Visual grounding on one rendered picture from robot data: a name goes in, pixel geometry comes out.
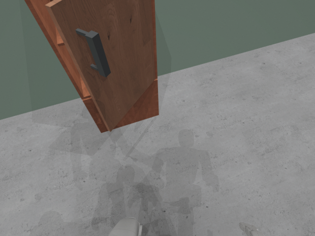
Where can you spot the left robot thigh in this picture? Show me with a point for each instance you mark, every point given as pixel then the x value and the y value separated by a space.
pixel 127 227

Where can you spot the right robot hand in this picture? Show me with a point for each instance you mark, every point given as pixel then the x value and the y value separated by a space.
pixel 250 230

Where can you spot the cupboard door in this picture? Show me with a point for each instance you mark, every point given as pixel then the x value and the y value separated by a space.
pixel 126 32

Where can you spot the handle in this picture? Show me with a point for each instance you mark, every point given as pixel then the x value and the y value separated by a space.
pixel 96 47

